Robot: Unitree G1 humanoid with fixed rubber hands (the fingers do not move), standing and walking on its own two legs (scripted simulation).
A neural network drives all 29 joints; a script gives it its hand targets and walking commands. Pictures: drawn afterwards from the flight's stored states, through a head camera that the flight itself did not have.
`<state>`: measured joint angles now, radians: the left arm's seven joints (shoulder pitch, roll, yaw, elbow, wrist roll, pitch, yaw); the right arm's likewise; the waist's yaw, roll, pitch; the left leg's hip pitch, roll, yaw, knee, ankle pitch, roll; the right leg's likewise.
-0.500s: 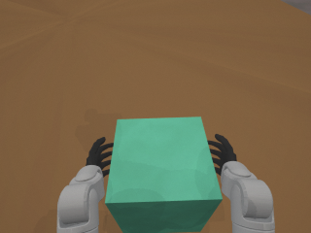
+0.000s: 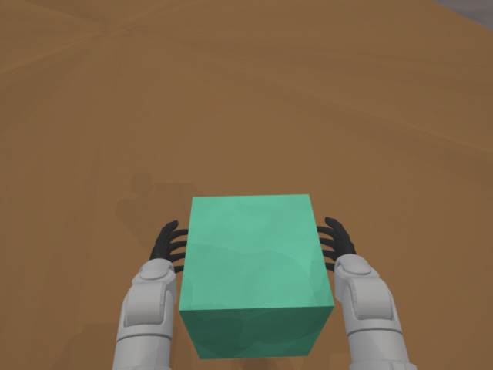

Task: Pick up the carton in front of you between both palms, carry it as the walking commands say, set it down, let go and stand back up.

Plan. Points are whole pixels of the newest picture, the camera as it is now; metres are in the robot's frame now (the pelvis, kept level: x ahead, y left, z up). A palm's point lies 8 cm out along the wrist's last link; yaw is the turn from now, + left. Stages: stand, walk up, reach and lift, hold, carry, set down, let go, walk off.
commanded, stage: carry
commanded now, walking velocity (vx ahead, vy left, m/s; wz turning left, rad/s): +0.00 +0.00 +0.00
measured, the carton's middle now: (252, 279) +0.29 +0.00 -0.06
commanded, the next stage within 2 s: hold in 1.14 s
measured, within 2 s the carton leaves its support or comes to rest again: neither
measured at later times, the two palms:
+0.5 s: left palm (152, 275) +0.26 +0.16 +0.04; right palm (343, 269) +0.26 -0.14 +0.04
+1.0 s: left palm (146, 280) +0.25 +0.17 +0.04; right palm (340, 275) +0.25 -0.13 +0.04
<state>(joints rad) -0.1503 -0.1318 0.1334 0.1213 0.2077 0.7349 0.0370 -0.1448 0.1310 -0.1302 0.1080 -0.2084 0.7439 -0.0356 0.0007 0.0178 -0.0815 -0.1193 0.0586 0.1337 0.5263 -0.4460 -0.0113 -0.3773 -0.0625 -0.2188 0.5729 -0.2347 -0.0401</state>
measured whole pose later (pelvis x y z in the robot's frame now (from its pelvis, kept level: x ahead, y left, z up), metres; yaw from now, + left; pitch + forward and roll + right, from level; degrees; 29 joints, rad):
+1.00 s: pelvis -0.04 +0.02 +0.00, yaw +0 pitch +2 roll +0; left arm -0.21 -0.14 0.17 0.15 0.23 0.73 0.03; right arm -0.21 0.14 -0.16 0.14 -0.23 0.74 -0.02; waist 0.00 0.01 -0.07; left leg -0.18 0.03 0.15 0.55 -0.40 0.02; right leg -0.40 -0.09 -0.20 0.52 -0.14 -0.02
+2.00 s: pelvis -0.09 -0.05 -0.03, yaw +11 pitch +13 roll +1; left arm -0.68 -0.13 0.55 0.64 0.42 0.27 -0.06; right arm -0.65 0.20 -0.48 0.54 -0.42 0.33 -0.02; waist 0.00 0.05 0.12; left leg -0.66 -0.05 -0.14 0.81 -0.38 -0.03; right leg -0.80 0.05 0.06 0.75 -0.17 -0.02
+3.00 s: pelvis -0.13 -0.04 -0.26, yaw +18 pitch +46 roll +6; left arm -1.21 -0.01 0.43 0.79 0.15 0.25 0.15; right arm -1.15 -0.12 -0.48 0.69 -0.23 0.31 0.01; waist -0.12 0.10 -0.02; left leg -1.94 -0.19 -0.06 1.76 -0.63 -0.08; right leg -2.11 0.07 0.15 1.68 -0.38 0.06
